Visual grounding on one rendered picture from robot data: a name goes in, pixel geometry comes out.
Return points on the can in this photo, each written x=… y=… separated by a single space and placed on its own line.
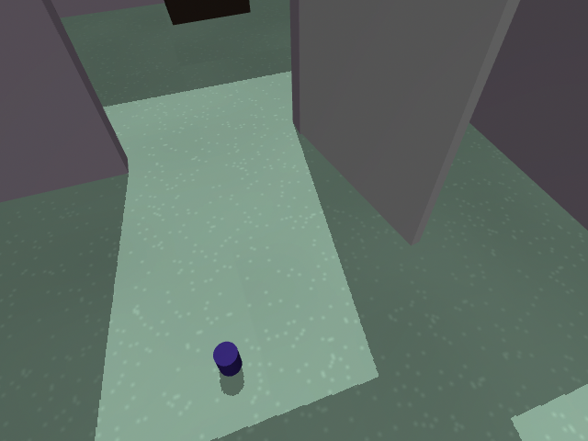
x=227 y=358

